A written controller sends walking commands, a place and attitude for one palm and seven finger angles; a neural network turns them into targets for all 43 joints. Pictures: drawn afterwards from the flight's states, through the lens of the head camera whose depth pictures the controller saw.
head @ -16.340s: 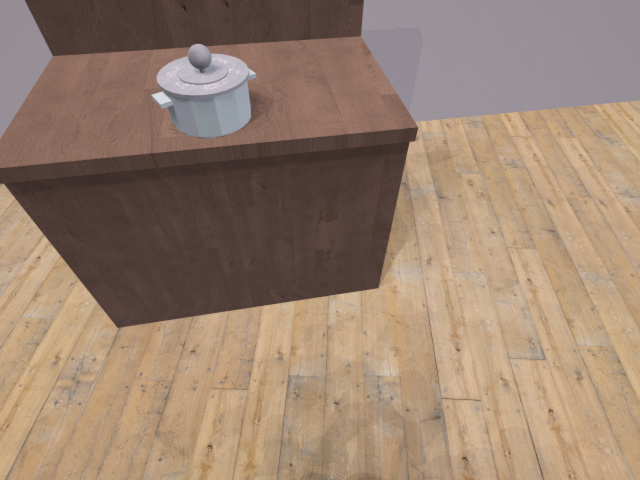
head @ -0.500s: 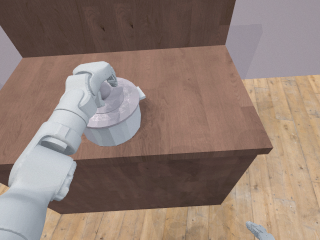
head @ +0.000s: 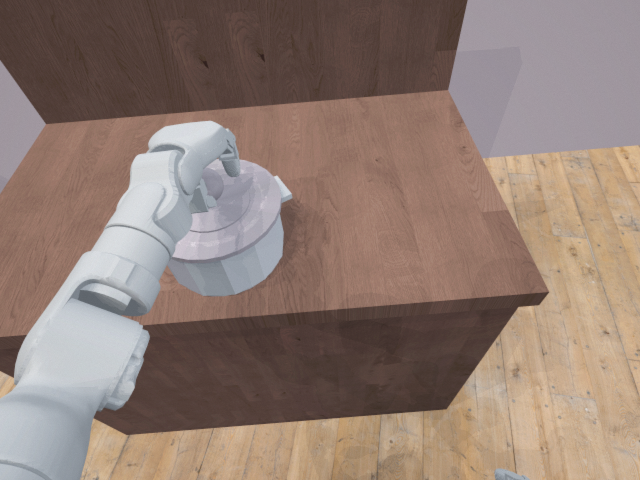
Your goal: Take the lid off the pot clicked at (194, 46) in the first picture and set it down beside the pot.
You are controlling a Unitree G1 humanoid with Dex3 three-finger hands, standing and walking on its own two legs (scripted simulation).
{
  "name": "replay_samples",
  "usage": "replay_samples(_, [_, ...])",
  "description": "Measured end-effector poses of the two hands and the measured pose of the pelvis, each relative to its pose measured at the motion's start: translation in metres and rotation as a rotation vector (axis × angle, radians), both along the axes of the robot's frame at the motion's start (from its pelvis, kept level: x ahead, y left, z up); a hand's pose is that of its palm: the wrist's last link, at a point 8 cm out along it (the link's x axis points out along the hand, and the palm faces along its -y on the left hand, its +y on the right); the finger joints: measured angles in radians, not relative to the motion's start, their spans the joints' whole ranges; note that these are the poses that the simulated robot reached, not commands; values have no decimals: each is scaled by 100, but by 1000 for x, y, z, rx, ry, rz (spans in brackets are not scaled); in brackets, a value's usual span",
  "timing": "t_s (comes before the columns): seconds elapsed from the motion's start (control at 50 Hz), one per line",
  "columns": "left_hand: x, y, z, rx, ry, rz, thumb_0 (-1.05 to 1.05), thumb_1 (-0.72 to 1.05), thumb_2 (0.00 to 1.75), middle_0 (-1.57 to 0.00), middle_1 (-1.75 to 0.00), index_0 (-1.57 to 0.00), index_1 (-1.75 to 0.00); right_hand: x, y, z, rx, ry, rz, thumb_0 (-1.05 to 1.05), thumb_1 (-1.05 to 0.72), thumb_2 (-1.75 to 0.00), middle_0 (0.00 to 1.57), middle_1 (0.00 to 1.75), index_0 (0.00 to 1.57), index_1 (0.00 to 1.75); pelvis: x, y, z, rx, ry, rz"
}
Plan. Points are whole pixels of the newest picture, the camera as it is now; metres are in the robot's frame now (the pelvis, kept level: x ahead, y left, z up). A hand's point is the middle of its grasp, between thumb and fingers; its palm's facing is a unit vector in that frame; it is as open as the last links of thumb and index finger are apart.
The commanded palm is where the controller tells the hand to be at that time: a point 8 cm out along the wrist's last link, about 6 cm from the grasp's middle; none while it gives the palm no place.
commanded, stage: close the fingers and squeeze the knob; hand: left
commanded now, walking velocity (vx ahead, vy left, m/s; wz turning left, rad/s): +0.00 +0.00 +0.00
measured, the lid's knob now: (205, 185) +0.49 +0.16 +0.10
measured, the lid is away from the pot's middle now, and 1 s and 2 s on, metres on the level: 0.00 0.00 0.01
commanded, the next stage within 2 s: lift the lid straight up in 0.84 s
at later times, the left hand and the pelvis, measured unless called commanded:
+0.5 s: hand (200, 191) +0.45 +0.15 +0.12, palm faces -0.33 -0.08 -0.94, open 7.6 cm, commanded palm +0.45 +0.16 +0.19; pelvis -0.01 +0.00 +0.00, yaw +0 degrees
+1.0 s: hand (200, 189) +0.46 +0.15 +0.12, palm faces -0.33 -0.07 -0.94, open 7.6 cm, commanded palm +0.45 +0.15 +0.20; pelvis +0.00 +0.00 +0.00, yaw +0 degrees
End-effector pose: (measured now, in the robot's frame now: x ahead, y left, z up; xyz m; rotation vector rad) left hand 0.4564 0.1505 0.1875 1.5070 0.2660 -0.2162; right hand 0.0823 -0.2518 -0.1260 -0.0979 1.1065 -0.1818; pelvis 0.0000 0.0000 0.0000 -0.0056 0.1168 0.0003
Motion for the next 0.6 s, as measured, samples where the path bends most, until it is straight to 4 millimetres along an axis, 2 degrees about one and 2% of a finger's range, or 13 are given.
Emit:
replay_samples(0.08, [-2, 3, -7, -7, 26, 38, 0, 10, 100, -59, -89, -64, -92, -1, 2, -1, 9, 10, 4, 1, -90, -90, 20, 30, 20, 30, -2, 1, -1, 1, -4, -2])
replay_samples(0.16, [-6, -1, -5, 4, 13, 9, -1, 13, 96, -59, -91, -66, -95, 3, 2, 1, 0, -14, 12, 1, -90, -90, 20, 30, 20, 30, -4, 2, 0, 1, -6, 3])
replay_samples(0.38, [-7, 4, -5, -27, 25, 31, -1, 17, 88, -59, -92, -68, -97, 11, -1, 8, -22, -45, 19, 1, -90, -90, 20, 30, 20, 30, -6, 0, 0, 0, -12, 1])
replay_samples(0.6, [0, 5, -5, -11, 43, 36, 0, 14, 89, -62, -92, -71, -98, 1, -5, 6, -39, -18, 3, 1, -90, -90, 20, 30, 20, 30, -7, 0, 0, -1, -4, -1])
